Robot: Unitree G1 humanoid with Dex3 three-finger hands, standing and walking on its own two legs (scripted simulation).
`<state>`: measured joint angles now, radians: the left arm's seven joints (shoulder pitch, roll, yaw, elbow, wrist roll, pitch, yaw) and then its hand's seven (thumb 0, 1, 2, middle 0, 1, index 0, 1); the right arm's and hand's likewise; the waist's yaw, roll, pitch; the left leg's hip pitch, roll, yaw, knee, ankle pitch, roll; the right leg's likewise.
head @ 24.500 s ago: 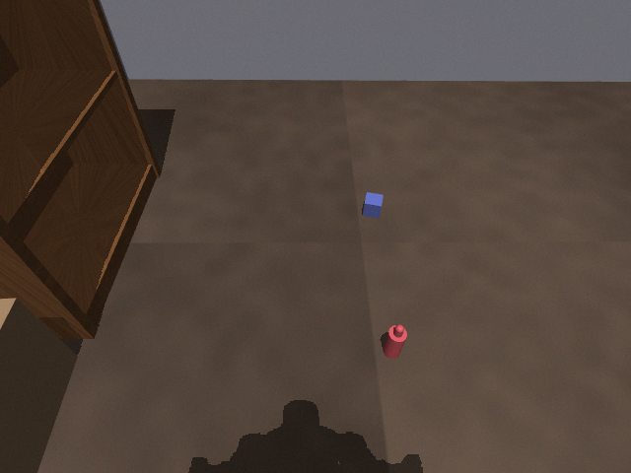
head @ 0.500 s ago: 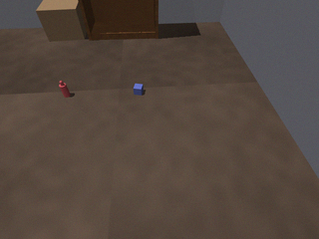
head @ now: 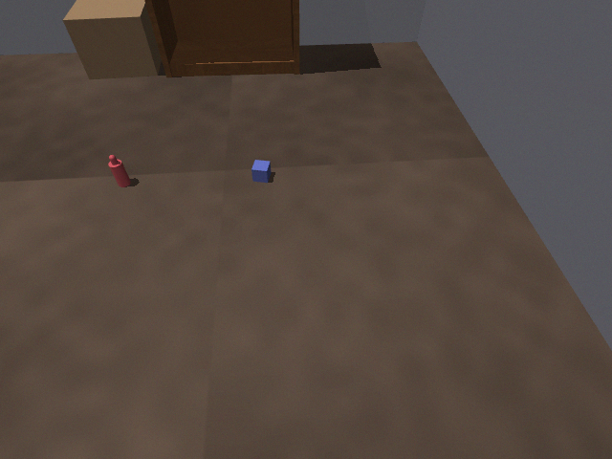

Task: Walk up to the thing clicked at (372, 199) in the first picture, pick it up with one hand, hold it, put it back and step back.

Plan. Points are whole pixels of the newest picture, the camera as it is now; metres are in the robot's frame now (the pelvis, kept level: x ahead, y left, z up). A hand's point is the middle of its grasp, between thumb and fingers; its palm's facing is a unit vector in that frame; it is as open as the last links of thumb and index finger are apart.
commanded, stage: stand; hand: left
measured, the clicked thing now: (261, 171) +1.47 +0.22 -0.75
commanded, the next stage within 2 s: walk up in 0.94 s
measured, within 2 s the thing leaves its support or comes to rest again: neither
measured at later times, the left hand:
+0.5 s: hand out of the picture +0.08 +0.26 -0.15, palm faces -0.01 -0.94 -0.34, open 7.4 cm
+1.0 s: hand out of the picture +0.08 +0.26 -0.15, palm faces +0.00 -0.94 -0.33, open 7.4 cm
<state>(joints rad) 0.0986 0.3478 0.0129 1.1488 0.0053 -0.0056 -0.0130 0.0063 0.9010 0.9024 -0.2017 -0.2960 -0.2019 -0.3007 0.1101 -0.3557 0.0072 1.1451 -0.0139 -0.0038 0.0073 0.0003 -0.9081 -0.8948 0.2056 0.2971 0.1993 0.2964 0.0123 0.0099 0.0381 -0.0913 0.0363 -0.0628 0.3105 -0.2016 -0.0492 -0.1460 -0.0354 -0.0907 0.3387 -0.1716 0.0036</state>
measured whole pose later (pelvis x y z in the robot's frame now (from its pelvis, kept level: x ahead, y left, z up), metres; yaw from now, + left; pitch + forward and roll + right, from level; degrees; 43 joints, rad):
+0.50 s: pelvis +0.00 +0.01 +0.00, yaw +0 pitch -1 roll +0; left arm 0.10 0.35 0.01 1.14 0.00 -0.01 -0.01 0.01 0.90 0.90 -0.20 -0.30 -0.20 -0.30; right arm 0.11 -0.35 0.01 1.13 -0.01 -0.01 0.00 0.00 -0.91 -0.89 0.21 0.30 0.20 0.30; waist 0.01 0.00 0.04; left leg -0.08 0.03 -0.05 0.31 -0.20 -0.04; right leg -0.14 -0.04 -0.08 0.34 -0.17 0.01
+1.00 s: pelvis +0.01 +0.00 +0.00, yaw +0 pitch -1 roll +0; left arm 0.13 0.35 0.04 1.10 0.03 -0.02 -0.04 0.01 0.90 0.90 -0.20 -0.30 -0.20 -0.30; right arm 0.16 -0.37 -0.02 1.10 -0.03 -0.02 0.03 0.00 -0.91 -0.89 0.21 0.30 0.20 0.30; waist 0.01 0.01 0.03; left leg -0.12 0.03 -0.05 0.42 -0.35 0.00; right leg -0.17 -0.04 -0.08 0.43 -0.30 -0.01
